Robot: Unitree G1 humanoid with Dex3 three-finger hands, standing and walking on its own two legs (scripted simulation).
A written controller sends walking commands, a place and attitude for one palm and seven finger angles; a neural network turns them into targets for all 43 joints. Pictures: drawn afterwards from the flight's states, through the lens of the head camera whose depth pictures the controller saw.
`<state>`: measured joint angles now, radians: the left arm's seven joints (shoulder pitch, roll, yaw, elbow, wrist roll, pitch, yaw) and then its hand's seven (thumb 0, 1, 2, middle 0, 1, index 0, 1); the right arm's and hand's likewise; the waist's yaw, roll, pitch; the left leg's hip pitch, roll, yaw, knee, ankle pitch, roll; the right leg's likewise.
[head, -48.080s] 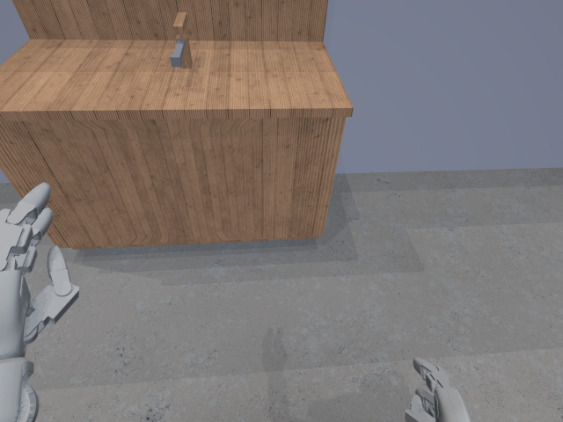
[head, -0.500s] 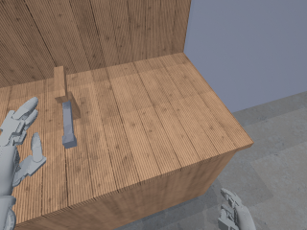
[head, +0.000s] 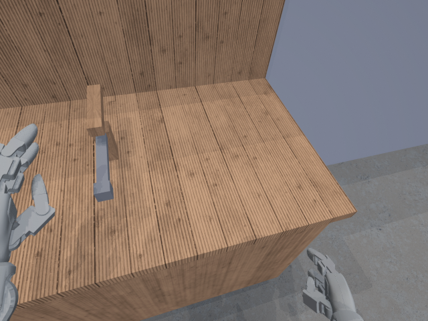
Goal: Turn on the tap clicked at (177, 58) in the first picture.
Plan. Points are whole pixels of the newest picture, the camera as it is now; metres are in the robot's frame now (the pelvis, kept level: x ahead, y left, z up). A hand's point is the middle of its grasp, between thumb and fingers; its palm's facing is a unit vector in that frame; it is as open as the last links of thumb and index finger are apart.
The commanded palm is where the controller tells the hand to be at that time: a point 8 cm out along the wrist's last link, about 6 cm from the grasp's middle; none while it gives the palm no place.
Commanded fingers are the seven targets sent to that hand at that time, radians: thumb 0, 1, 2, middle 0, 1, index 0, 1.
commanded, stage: look again from close up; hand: left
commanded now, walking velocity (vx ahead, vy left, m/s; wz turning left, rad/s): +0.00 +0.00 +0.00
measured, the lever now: (103, 191) +0.31 +0.24 +0.05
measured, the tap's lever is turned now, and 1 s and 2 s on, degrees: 0 0 0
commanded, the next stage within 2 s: turn the palm inward beside the body in 0.32 s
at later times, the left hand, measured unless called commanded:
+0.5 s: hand (29, 191) +0.23 +0.26 +0.19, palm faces +0.40 -0.79 -0.47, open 7.4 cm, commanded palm +0.14 +0.28 +0.17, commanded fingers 0.00 0.90 0.90 -0.20 -0.30 -0.20 -0.30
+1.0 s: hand (49, 242) +0.18 +0.23 +0.15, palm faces +0.53 -0.78 -0.33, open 7.4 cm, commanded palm +0.13 +0.26 +0.16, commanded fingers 0.00 0.90 0.90 -0.20 -0.30 -0.20 -0.30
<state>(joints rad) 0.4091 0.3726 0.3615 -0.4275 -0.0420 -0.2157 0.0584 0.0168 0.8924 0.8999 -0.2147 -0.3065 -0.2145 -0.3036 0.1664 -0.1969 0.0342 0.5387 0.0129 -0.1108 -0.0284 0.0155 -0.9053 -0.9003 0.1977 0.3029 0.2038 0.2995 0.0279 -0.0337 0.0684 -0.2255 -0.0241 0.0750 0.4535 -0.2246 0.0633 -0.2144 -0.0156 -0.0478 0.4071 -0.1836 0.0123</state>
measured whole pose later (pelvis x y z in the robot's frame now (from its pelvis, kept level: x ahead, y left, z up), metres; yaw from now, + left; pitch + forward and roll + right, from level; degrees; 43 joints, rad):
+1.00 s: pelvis -0.02 -0.08 -0.02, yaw +6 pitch -2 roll +0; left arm 0.20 0.41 0.39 -0.24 -0.16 0.01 0.02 0.02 0.89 0.90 -0.21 -0.31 -0.21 -0.30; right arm 0.13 -0.26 0.04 0.67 0.03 -0.13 -0.09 0.02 -0.90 -0.90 0.20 0.30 0.21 0.30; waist 0.08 0.06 0.00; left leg -0.37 0.01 -0.06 0.70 -0.30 -0.02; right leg -0.33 0.04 -0.14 0.68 -0.33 -0.08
